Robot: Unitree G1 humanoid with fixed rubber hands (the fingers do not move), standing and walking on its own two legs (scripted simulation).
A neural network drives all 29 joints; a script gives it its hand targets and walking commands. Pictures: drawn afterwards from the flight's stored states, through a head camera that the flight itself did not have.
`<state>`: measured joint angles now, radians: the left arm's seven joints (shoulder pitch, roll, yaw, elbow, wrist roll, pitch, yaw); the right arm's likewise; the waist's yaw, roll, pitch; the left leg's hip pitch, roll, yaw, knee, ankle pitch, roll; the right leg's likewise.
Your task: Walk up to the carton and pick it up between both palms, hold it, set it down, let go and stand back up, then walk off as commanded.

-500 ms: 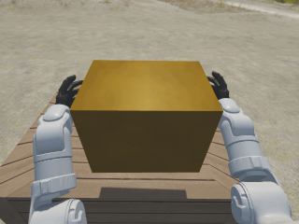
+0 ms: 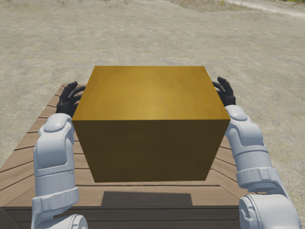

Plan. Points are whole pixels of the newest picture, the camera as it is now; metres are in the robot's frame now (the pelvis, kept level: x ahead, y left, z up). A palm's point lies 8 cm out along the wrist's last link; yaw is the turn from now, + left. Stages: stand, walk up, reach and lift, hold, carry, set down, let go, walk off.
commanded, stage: hold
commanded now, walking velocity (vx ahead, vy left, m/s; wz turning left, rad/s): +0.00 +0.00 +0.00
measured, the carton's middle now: (150, 123) +0.37 +0.00 +0.15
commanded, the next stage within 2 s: none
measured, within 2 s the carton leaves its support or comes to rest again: neither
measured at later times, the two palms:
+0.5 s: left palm (64, 112) +0.33 +0.20 +0.21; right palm (226, 106) +0.36 -0.19 +0.21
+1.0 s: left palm (64, 111) +0.34 +0.20 +0.21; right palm (224, 105) +0.36 -0.19 +0.21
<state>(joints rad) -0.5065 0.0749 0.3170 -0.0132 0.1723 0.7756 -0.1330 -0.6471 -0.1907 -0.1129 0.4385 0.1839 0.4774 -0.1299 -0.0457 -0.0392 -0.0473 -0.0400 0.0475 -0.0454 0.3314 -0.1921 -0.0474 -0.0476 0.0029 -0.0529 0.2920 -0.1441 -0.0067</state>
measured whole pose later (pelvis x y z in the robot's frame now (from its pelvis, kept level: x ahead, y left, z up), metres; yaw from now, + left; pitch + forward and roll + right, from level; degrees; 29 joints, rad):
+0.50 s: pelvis -0.01 +0.00 +0.00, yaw +1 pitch -5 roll -1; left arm -0.55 0.09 0.32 0.03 0.17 0.77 -0.13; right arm -0.68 -0.19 -0.12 0.48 0.17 0.46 -0.13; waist -0.04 -0.03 -0.06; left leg -0.06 0.04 -0.05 0.33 -0.18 -0.05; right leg -0.06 0.00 -0.06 0.29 -0.13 -0.01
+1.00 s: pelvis +0.00 +0.00 +0.00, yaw +1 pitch -6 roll -1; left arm -0.57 0.09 0.33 0.08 0.16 0.74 -0.13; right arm -0.69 -0.19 -0.11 0.52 0.17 0.45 -0.13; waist -0.04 -0.03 -0.05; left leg -0.05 0.05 -0.06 0.33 -0.18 -0.05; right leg -0.05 0.01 -0.06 0.28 -0.13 -0.01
